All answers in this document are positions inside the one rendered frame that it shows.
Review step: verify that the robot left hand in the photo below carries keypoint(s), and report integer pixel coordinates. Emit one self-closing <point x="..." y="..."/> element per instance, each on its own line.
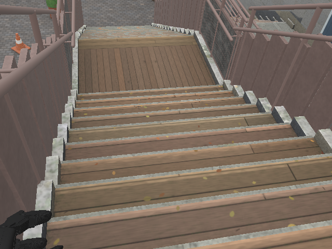
<point x="20" y="222"/>

